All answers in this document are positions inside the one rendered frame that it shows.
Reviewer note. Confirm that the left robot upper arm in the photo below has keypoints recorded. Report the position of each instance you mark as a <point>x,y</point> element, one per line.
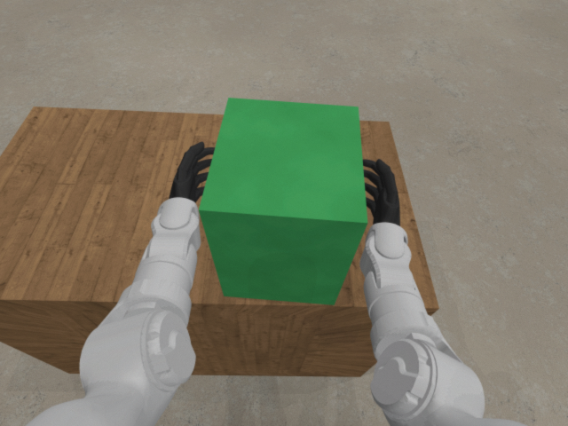
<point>131,370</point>

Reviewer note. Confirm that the right robot forearm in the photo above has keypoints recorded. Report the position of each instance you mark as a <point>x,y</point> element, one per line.
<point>394,303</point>

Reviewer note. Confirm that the pedestal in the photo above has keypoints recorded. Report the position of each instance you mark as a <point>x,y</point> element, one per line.
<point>79,189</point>

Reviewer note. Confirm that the robot left hand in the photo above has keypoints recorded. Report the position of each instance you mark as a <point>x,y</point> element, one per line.
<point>186,181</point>

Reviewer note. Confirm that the left robot forearm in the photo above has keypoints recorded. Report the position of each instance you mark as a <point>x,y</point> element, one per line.
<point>165,273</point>

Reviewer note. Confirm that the carton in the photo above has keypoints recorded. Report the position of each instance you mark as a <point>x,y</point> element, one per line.
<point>284,205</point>

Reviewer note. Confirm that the right robot upper arm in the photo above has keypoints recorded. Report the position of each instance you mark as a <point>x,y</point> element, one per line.
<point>417,385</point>

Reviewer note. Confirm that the robot right hand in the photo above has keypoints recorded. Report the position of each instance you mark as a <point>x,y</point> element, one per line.
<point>385,207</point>

